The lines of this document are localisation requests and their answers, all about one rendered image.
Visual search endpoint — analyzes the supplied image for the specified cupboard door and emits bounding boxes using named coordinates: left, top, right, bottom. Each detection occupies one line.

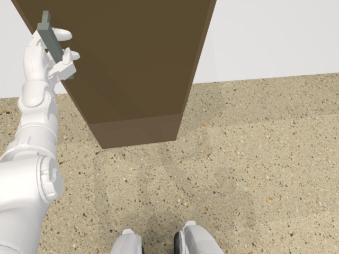
left=16, top=0, right=211, bottom=124

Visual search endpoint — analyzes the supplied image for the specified left robot thigh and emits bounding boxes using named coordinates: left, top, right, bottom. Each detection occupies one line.
left=109, top=233, right=142, bottom=254

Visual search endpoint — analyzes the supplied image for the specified left robot shin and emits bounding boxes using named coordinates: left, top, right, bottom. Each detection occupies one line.
left=122, top=229, right=134, bottom=234

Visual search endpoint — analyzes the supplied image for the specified left robot upper arm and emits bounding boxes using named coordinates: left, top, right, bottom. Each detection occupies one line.
left=0, top=155, right=64, bottom=254

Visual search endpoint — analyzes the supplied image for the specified handle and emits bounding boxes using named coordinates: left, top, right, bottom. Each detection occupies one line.
left=37, top=11, right=74, bottom=79

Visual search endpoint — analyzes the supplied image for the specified left robot forearm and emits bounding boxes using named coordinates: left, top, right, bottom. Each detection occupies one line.
left=0, top=80, right=59, bottom=162

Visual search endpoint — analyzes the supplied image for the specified robot left hand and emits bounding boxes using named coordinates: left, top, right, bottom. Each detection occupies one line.
left=23, top=28, right=80, bottom=89

